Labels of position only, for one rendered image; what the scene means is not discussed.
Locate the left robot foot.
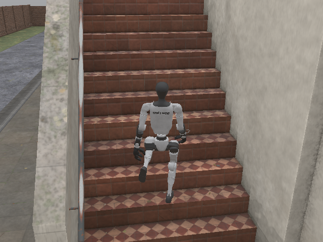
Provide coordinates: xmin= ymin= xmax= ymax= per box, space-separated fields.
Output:
xmin=139 ymin=166 xmax=147 ymax=183

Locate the left robot hand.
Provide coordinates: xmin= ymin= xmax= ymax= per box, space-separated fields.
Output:
xmin=133 ymin=147 xmax=145 ymax=161

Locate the robot left upper arm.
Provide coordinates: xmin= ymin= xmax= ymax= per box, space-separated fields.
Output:
xmin=138 ymin=103 xmax=151 ymax=131

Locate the right robot hand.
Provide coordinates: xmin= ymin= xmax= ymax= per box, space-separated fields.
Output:
xmin=175 ymin=135 xmax=186 ymax=144

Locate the left robot forearm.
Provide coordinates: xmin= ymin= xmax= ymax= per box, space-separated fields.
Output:
xmin=134 ymin=124 xmax=143 ymax=148

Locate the robot left shin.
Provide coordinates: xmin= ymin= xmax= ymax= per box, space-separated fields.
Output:
xmin=144 ymin=150 xmax=153 ymax=168

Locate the right robot forearm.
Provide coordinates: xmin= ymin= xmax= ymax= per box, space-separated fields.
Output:
xmin=179 ymin=123 xmax=186 ymax=138

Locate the robot right upper arm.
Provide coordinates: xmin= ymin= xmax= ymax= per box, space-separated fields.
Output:
xmin=172 ymin=103 xmax=184 ymax=131

